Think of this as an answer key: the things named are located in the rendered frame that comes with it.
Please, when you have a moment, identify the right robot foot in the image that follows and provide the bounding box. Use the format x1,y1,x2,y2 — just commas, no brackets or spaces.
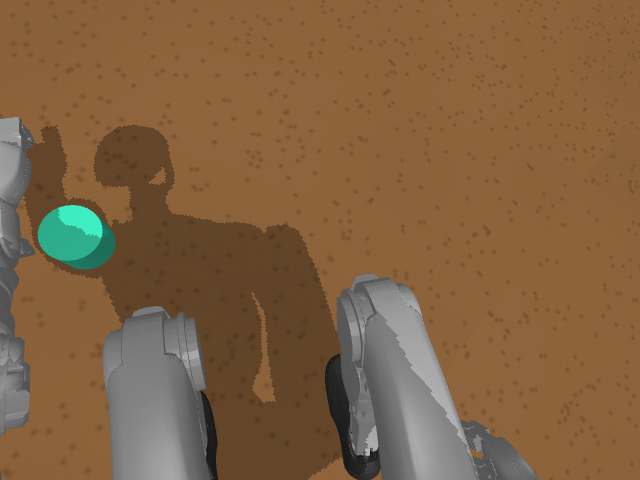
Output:
325,354,381,480

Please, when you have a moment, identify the left robot arm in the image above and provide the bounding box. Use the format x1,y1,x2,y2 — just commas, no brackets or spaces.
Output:
0,201,30,480

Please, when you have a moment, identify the left robot foot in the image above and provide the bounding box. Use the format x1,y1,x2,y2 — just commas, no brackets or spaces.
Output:
201,391,218,480

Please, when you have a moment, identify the right robot hand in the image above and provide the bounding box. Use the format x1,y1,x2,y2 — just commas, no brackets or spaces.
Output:
460,420,539,480

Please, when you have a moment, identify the tin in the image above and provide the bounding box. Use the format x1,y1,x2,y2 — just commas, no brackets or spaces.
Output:
38,205,116,270

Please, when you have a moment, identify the left robot hand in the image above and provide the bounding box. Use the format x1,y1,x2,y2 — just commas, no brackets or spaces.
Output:
0,117,36,258

